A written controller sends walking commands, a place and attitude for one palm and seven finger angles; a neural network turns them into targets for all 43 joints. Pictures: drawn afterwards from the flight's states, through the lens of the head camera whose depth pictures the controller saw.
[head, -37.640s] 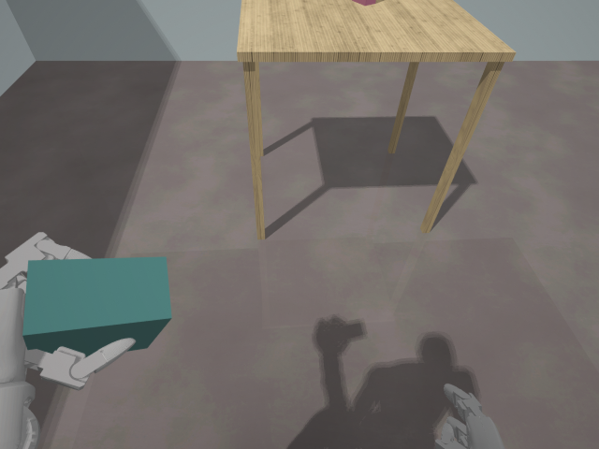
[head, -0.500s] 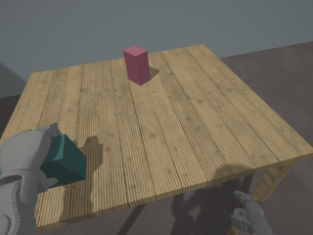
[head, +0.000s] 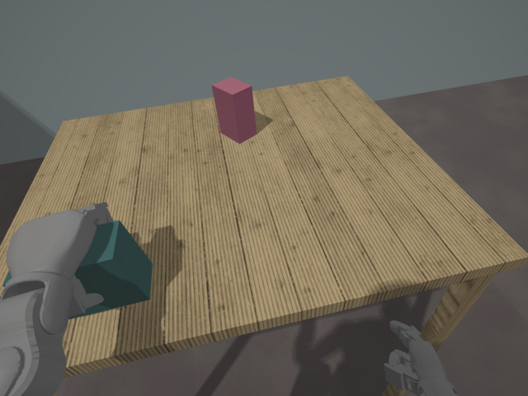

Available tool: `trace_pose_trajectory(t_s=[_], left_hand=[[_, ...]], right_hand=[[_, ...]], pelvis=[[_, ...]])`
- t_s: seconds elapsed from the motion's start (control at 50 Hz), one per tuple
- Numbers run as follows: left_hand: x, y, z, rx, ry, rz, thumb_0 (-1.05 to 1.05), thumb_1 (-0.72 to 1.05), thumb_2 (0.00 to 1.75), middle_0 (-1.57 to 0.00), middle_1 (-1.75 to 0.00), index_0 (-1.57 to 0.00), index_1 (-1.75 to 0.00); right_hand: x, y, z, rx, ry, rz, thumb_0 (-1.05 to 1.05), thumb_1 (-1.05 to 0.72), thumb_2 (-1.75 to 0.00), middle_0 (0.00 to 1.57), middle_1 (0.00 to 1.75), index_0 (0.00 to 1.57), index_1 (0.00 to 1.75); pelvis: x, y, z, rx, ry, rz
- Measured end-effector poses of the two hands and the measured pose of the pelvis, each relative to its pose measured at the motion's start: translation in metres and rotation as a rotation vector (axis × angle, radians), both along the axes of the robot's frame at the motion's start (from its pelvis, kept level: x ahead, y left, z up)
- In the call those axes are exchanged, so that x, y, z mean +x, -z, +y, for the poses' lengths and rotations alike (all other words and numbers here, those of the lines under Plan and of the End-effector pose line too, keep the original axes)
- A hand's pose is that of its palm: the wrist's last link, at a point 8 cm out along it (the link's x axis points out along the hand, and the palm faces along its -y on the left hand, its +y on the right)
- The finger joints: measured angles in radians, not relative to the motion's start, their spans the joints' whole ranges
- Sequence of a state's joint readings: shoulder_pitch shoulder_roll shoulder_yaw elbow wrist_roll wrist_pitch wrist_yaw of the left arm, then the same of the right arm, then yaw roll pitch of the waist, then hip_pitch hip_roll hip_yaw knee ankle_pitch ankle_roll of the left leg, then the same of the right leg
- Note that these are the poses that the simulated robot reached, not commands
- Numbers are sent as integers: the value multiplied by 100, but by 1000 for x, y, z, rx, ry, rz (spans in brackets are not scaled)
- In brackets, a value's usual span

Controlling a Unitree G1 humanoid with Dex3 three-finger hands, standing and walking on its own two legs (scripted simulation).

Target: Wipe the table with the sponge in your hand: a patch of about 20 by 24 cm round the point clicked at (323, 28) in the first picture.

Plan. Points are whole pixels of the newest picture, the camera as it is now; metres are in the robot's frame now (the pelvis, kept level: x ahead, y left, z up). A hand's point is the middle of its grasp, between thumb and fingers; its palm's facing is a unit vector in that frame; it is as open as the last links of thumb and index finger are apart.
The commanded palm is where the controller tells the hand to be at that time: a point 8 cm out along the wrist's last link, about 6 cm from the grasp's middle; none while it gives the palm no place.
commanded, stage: lift the sponge slowly off the table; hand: left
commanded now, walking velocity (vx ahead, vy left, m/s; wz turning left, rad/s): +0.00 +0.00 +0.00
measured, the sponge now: (94, 279) +0.21 +0.29 +0.10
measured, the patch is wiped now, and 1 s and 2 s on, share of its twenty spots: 1.00 1.00 1.00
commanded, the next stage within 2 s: bring the sponge back beside the body in 1.48 s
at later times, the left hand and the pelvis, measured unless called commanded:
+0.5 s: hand (69, 254) +0.21 +0.29 +0.17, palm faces +0.10 -0.05 -0.99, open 10.0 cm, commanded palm +0.17 +0.28 +0.24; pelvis -0.02 -0.02 +0.00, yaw +1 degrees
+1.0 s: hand (49, 237) +0.21 +0.30 +0.20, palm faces +0.14 -0.03 -0.99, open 10.0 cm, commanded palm +0.17 +0.29 +0.27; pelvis -0.03 -0.02 +0.00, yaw +1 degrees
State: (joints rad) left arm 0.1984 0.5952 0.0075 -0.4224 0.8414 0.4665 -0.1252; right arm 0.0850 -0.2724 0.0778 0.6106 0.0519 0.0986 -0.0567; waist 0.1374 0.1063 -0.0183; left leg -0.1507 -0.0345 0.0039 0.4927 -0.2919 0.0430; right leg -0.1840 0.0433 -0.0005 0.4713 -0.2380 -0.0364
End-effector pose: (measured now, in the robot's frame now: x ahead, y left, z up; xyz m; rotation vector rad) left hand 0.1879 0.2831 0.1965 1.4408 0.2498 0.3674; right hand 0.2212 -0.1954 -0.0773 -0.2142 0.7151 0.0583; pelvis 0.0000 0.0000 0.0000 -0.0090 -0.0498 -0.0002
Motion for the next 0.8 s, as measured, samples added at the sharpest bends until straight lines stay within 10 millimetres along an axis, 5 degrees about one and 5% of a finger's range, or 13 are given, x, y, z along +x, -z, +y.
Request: trace_pose_trajectory(t_s=[0.8], left_hand=[[-5,-45,2,50,-11,-29,-1,-51,108,-71,-135,-75,-134]], right_hand=[[-12,-10,-14,-14,-9,-75,1,-91,-90,20,30,20,30]], pelvis=[[-29,0,-20,14,-12,-45]])
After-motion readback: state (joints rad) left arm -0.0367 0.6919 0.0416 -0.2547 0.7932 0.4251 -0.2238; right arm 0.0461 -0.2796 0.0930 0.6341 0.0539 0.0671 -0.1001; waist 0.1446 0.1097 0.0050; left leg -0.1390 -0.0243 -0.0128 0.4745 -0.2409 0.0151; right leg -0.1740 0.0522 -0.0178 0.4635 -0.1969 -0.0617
